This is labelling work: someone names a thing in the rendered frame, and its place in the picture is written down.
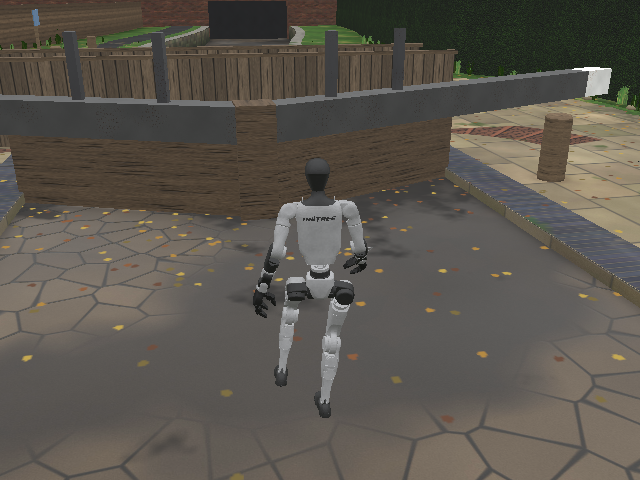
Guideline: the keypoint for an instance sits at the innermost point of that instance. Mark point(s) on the robot left forearm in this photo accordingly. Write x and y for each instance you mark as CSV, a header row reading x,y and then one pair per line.
x,y
268,272

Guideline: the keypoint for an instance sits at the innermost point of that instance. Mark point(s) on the robot right upper arm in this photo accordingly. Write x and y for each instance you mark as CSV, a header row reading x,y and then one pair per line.
x,y
350,211

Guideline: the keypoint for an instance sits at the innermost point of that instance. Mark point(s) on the robot left upper arm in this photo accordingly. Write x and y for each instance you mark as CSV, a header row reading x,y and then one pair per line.
x,y
286,213

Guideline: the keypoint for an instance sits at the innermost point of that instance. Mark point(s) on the robot right forearm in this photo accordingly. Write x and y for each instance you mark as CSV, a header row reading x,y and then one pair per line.
x,y
361,257

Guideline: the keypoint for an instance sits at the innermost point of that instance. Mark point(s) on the left robot hand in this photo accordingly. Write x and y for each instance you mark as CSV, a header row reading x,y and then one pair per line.
x,y
259,304

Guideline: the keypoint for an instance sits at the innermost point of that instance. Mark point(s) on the right robot hand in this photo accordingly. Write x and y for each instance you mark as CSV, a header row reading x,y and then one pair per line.
x,y
351,262

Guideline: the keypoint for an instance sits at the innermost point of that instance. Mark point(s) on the robot right foot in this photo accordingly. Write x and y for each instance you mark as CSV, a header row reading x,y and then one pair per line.
x,y
324,409

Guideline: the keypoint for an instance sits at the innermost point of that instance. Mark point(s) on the robot left thigh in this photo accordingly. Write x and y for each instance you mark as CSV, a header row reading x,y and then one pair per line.
x,y
295,292

